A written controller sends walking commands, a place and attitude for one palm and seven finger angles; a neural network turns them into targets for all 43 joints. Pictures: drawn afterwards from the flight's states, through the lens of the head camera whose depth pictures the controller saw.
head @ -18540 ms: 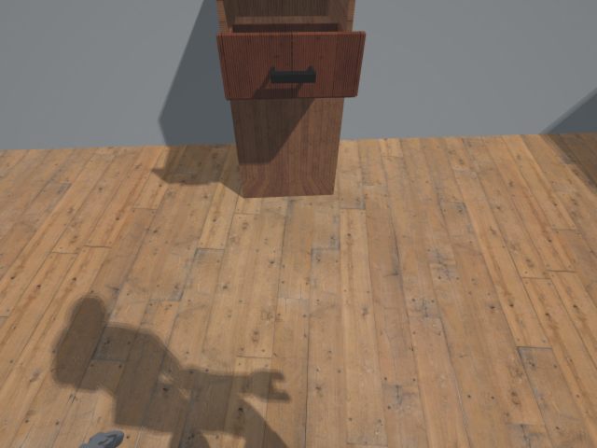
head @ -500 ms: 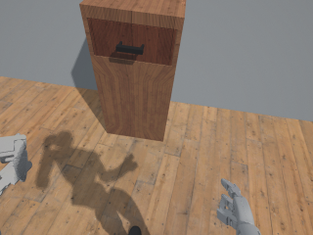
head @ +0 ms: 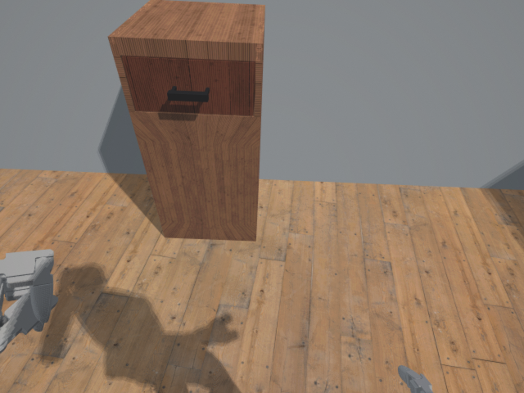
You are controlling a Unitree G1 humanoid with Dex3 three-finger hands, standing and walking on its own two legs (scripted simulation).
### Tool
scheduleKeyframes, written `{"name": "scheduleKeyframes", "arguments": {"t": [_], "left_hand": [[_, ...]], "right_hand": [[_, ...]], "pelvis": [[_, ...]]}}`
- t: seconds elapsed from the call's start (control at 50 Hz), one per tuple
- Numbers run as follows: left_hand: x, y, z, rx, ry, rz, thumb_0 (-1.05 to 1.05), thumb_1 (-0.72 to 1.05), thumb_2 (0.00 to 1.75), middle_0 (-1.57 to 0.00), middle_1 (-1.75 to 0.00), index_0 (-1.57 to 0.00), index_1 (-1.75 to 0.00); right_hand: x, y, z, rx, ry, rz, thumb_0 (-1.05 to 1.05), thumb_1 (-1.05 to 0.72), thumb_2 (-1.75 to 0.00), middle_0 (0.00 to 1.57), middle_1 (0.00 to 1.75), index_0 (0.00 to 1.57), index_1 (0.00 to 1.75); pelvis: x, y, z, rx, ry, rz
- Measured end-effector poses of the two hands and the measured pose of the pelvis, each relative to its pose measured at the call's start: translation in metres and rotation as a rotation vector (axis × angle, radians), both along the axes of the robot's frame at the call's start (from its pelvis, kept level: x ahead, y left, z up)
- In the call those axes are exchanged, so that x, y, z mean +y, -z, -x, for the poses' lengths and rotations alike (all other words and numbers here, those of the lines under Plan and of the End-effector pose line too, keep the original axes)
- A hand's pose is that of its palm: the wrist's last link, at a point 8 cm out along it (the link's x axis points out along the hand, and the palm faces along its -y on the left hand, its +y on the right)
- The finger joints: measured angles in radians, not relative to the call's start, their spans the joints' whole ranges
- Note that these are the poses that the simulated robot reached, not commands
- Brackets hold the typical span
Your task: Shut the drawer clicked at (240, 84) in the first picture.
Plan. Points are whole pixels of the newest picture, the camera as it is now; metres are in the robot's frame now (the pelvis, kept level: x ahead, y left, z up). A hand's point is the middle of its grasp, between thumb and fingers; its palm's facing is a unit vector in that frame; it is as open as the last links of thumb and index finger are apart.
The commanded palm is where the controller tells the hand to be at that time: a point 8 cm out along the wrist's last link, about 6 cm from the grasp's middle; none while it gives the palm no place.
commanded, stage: stop stepping back and stand still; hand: left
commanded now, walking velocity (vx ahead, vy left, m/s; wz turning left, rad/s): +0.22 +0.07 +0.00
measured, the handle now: (189, 92) +0.96 +0.26 +0.01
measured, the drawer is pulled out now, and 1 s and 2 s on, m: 0.00 0.00 0.00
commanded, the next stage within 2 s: let the arm hang, fingers relaxed in 0.90 s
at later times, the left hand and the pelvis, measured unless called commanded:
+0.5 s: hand (27, 302) +0.17 +0.25 +0.17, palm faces +0.42 -0.77 -0.49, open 3.2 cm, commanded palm +0.12 +0.29 +0.18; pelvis +0.00 +0.01 +0.00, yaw +2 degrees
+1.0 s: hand (23, 290) +0.19 +0.28 +0.15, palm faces +0.38 -0.80 -0.47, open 3.2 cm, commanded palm none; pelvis +0.01 +0.03 +0.01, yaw +2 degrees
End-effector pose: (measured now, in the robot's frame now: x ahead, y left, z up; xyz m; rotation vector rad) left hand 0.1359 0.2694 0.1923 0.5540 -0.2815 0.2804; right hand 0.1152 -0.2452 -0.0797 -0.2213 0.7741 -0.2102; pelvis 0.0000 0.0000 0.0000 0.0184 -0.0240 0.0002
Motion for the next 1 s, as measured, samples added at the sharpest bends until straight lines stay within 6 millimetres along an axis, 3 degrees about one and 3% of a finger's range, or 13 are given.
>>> {"name": "scheduleKeyframes", "arguments": {"t": [0.08,0.18,0.26,0.4,0.48,0.62,0.82,1.0], "left_hand": [[0.013,-0.002,0.011,-0.043,-0.073,0.025,0.01,0.88,0.89,-1.41,-1.59,-1.41,-1.60],[0.028,0.014,0.003,-0.077,-0.124,0.090,0.01,0.88,0.90,-1.41,-1.59,-1.41,-1.60],[0.023,0.015,-0.004,-0.058,-0.098,0.067,0.01,0.88,0.90,-1.41,-1.59,-1.41,-1.60],[0.005,-0.004,0.002,-0.031,-0.059,-0.033,0.01,0.88,0.89,-1.41,-1.59,-1.41,-1.60],[0.016,0.000,0.006,0.019,-0.114,-0.007,0.01,0.88,0.89,-1.41,-1.59,-1.41,-1.60],[0.036,0.026,-0.002,0.077,-0.176,0.071,0.01,0.88,0.89,-1.41,-1.59,-1.41,-1.60],[0.030,0.003,-0.022,0.027,-0.079,0.018,0.01,0.88,0.89,-1.41,-1.59,-1.40,-1.60],[0.045,0.018,-0.017,0.118,-0.123,0.054,0.01,0.88,0.89,-1.41,-1.59,-1.40,-1.60]], "right_hand": [[0.000,-0.003,0.001,0.010,-0.007,0.010,0.02,-0.90,-0.90,0.20,0.30,0.20,0.30],[0.006,-0.001,-0.013,-0.058,-0.033,0.056,0.02,-0.90,-0.90,0.20,0.30,0.20,0.30],[0.021,0.000,-0.022,-0.096,-0.043,0.007,0.02,-0.91,-0.90,0.20,0.30,0.20,0.30],[0.035,0.013,-0.030,-0.055,-0.096,-0.090,0.02,-0.90,-0.90,0.20,0.30,0.20,0.30],[0.033,0.011,-0.030,0.006,-0.095,-0.078,0.02,-0.90,-0.90,0.20,0.30,0.20,0.30],[0.029,0.004,-0.045,0.004,-0.102,0.003,0.02,-0.90,-0.90,0.20,0.30,0.20,0.30],[0.045,-0.016,-0.078,-0.104,-0.115,-0.025,0.02,-0.90,-0.90,0.20,0.30,0.20,0.30],[0.052,-0.014,-0.074,-0.074,-0.098,-0.033,0.02,-0.90,-0.90,0.20,0.30,0.20,0.30]], "pelvis": [[0.001,-0.004,0.002,0.019,0.001,-0.011],[0.013,0.007,0.006,0.024,-0.025,0.017],[0.011,0.009,0.009,0.001,-0.023,-0.019],[0.001,0.008,0.004,-0.003,-0.042,0.005],[0.005,-0.001,-0.001,0.016,-0.039,-0.003],[0.015,0.001,-0.008,0.013,-0.048,0.017],[0.021,-0.003,-0.015,0.023,-0.035,0.021],[0.029,-0.006,-0.015,0.030,-0.030,0.027]]}}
